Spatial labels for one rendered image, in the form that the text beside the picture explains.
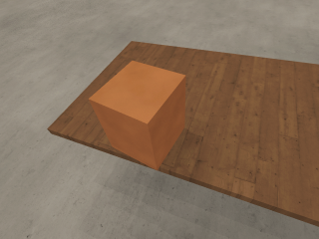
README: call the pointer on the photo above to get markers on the carton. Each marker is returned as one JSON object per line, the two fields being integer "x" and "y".
{"x": 142, "y": 111}

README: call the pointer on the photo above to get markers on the table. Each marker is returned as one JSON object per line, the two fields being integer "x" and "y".
{"x": 251, "y": 125}

